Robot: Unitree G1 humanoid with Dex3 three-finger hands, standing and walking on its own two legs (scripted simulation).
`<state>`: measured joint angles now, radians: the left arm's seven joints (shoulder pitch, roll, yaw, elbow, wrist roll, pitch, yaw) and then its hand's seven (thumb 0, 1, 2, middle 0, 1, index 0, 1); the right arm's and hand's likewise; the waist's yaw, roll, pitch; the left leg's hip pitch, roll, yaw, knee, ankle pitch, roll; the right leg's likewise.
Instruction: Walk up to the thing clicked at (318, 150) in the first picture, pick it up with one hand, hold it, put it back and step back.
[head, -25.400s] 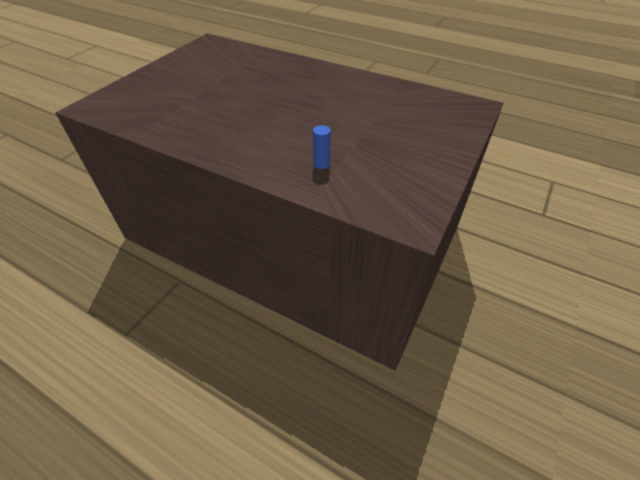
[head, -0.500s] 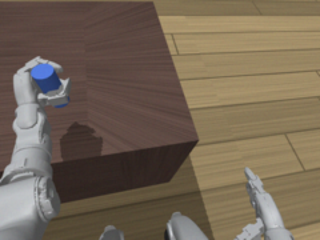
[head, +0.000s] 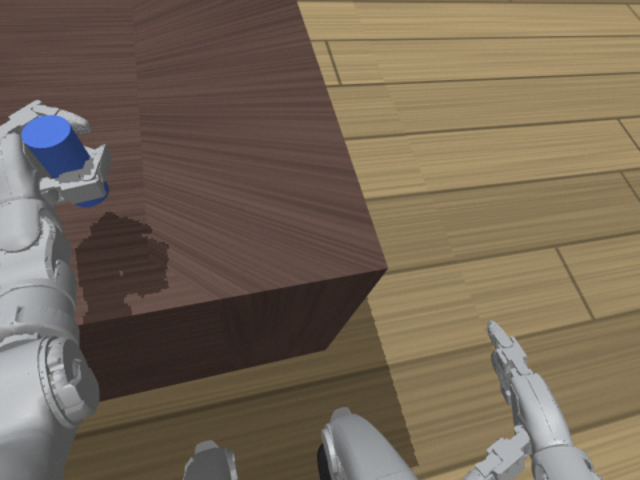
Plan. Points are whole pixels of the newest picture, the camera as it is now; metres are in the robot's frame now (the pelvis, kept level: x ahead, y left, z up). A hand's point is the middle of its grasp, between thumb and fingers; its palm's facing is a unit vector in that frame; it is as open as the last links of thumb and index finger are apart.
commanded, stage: lower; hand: left
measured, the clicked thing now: (70, 165) +0.53 +0.20 +0.04
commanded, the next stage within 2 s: loosen in 0.84 s
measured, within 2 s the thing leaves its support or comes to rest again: rests again in 0.62 s
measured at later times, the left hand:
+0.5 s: hand (95, 179) +0.54 +0.19 -0.01, palm faces +0.12 -0.99 +0.00, open 6.2 cm
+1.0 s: hand (100, 185) +0.54 +0.19 -0.02, palm faces +0.12 -0.99 -0.02, open 6.3 cm
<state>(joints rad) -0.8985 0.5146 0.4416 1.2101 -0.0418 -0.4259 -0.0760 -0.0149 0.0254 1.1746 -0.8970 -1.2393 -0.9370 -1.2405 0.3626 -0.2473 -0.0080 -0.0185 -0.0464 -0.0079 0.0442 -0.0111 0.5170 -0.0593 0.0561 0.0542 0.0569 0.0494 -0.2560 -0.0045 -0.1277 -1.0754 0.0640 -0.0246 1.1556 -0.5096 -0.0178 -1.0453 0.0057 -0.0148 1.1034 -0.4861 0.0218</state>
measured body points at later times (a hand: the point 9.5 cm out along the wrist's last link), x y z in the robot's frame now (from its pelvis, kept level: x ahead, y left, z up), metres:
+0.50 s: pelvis -0.01 +0.00 -0.03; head +0.16 +0.05 +0.39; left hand +0.52 +0.24 +0.00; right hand +0.14 -0.26 -0.02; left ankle +0.01 +0.13 -0.65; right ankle +0.01 -0.14 -0.65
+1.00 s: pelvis -0.02 +0.01 -0.04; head +0.16 +0.06 +0.37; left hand +0.53 +0.24 -0.02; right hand +0.14 -0.26 -0.02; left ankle +0.01 +0.13 -0.65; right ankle +0.01 -0.14 -0.65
